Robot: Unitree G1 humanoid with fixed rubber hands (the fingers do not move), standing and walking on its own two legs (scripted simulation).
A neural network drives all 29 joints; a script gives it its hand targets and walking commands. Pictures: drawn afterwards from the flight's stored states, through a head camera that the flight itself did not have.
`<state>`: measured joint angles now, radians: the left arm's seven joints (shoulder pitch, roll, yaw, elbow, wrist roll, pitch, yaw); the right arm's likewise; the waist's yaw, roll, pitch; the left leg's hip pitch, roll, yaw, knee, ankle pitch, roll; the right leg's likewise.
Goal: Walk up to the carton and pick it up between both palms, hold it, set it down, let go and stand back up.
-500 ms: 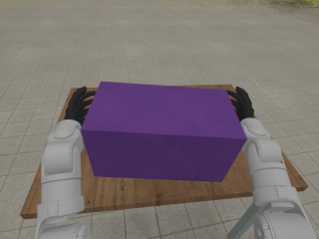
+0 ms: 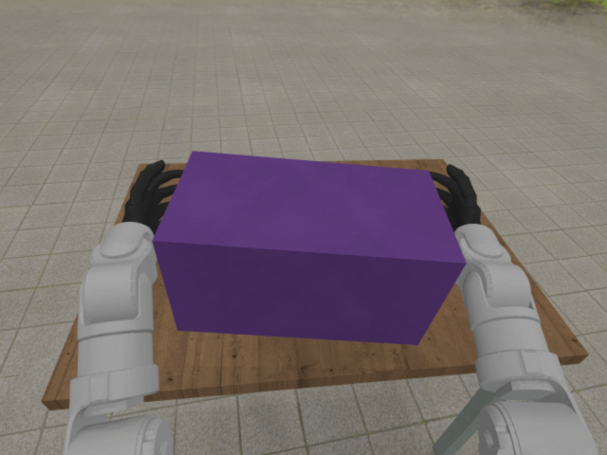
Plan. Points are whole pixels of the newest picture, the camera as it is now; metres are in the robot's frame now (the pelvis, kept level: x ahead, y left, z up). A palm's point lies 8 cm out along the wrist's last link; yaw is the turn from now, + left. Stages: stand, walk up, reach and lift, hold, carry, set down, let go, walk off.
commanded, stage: hold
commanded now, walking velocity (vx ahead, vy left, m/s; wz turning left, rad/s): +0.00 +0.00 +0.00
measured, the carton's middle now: (306, 248) +0.34 +0.01 +0.15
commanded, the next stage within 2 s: none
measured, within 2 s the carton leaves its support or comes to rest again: neither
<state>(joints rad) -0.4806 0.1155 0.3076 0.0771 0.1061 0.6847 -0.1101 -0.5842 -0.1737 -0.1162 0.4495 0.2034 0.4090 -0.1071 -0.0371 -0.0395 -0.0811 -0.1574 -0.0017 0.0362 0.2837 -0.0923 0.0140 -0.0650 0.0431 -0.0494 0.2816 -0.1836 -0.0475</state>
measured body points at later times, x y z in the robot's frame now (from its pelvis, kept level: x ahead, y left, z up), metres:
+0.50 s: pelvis +0.00 +0.00 +0.00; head -0.04 +0.02 +0.45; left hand +0.36 +0.20 +0.18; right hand +0.37 -0.20 +0.17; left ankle +0.04 +0.11 -0.75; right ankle -0.02 -0.08 -0.75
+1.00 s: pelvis +0.00 +0.00 +0.00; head -0.04 +0.02 +0.45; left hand +0.36 +0.21 +0.18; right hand +0.38 -0.19 +0.18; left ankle +0.04 +0.11 -0.75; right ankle -0.02 -0.08 -0.75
